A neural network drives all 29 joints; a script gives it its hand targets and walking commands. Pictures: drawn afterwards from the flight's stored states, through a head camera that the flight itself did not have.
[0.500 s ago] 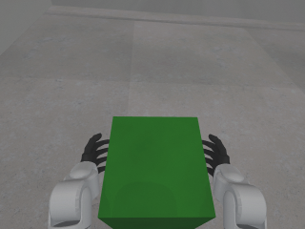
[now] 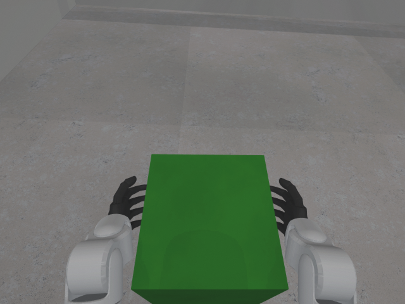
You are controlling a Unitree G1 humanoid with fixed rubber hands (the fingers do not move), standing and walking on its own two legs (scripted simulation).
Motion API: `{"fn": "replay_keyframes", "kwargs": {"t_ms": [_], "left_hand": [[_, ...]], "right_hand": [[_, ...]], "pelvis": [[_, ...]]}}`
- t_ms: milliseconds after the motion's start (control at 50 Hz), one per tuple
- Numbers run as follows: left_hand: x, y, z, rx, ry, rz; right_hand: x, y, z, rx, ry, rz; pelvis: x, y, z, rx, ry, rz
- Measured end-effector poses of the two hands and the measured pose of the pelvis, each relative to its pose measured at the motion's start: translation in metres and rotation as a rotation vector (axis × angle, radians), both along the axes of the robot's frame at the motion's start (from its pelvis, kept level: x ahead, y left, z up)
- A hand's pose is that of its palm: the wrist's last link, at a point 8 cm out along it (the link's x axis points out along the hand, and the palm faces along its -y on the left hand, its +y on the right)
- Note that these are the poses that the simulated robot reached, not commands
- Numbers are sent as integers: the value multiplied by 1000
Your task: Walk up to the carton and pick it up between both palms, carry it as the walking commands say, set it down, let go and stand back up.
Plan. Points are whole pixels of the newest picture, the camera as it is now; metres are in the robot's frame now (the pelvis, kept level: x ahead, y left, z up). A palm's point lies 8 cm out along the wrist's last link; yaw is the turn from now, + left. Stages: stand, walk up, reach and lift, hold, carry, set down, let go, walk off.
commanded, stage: carry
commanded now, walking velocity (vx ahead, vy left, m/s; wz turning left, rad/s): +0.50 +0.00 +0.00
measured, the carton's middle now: (206, 236) +0.26 +0.00 +0.01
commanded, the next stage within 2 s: none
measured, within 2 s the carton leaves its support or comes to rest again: neither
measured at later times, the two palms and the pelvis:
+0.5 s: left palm (145, 116) +0.52 +0.16 +0.08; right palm (267, 122) +0.51 -0.13 +0.09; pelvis +0.26 +0.02 +0.00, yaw -2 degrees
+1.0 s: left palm (146, 79) +0.65 +0.18 +0.09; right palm (254, 83) +0.64 -0.11 +0.11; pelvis +0.39 +0.04 +0.00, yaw -4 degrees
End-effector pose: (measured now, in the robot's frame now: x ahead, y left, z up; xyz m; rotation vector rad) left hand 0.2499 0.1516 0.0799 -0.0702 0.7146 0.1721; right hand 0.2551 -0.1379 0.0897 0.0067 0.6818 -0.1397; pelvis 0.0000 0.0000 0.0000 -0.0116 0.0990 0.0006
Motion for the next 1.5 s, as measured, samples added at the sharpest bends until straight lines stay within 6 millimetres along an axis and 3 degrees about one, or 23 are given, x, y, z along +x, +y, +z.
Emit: {"fn": "replay_keyframes", "kwargs": {"t_ms": [100, 180, 300, 380, 520, 620, 700, 920, 1040, 1280, 1360, 1500], "left_hand": [[70, 19, -5, -18, -31, -14], [120, 23, 0, -24, -14, -35], [181, 20, 6, -26, -19, -38], [220, 11, 4, -12, -34, -37], [272, 9, -2, 8, -13, -26], [304, 18, -1, -5, -15, -31], [331, 15, 5, 1, -27, -53], [384, 29, 12, -13, -55, -55], [406, 24, 16, -8, -74, -55], [436, 17, 23, 1, -65, -67], [444, 6, 14, 11, -48, -83], [450, 11, 4, 3, -47, -83]], "right_hand": [[66, 19, 1, -19, -30, -14], [110, 23, 8, -25, -12, -34], [169, 20, 13, -26, -16, -39], [208, 11, 7, -12, -30, -39], [264, 9, -5, 9, -9, -28], [295, 18, 0, -4, -11, -32], [315, 15, 4, 1, -22, -54], [367, 29, 15, -13, -51, -56], [388, 25, 17, -7, -69, -55], [415, 17, 21, 2, -60, -68], [420, 7, 10, 13, -44, -83], [427, 11, 4, 5, -42, -83]], "pelvis": [[69, 21, -9, -14, -9, -15], [115, 29, 1, -20, -5, -37], [174, 28, 8, -24, -24, -43], [213, 20, 0, -12, -28, -43], [264, 16, -4, 8, 9, -31], [296, 26, -2, -5, 12, -37], [320, 28, 0, -1, 19, -61], [375, 42, 2, -16, -6, -62], [399, 38, 0, -10, -15, -62], [427, 34, 8, -1, -6, -73], [433, 28, 3, 13, 2, -76], [440, 32, -4, 4, -10, -74]]}}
